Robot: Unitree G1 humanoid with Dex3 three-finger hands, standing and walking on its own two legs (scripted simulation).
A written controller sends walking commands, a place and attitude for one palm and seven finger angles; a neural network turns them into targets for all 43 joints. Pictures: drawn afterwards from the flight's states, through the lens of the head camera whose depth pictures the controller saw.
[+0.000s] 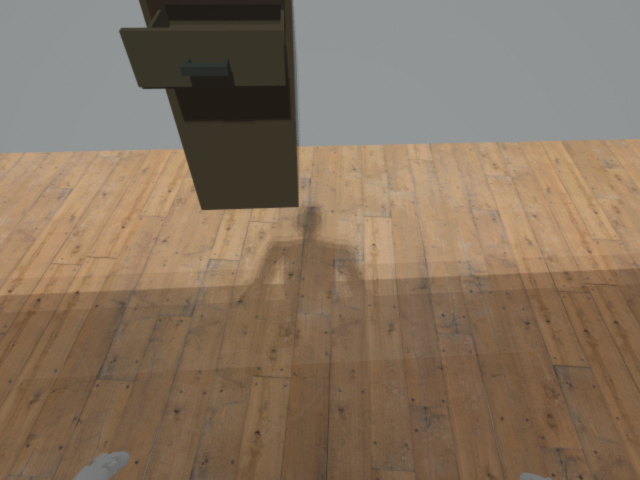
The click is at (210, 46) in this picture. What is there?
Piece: drawer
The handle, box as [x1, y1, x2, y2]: [180, 58, 228, 75]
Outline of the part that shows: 180,65 182,75 228,75 228,58 224,58 223,63 191,63 189,58 186,58 185,61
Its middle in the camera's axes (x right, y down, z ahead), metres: -0.29 -0.43 +0.96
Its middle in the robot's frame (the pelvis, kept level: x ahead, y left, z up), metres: +1.01 +0.34 +0.03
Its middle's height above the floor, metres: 0.80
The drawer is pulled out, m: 0.27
